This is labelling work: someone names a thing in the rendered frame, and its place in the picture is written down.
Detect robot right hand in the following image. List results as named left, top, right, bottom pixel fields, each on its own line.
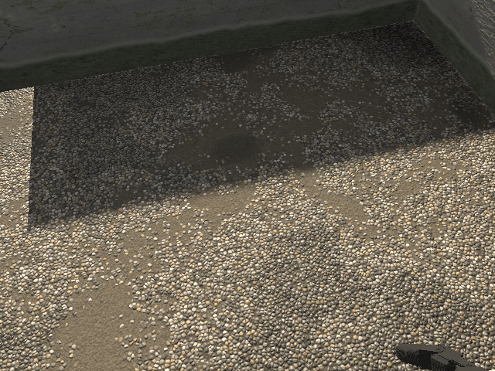
left=396, top=344, right=486, bottom=371

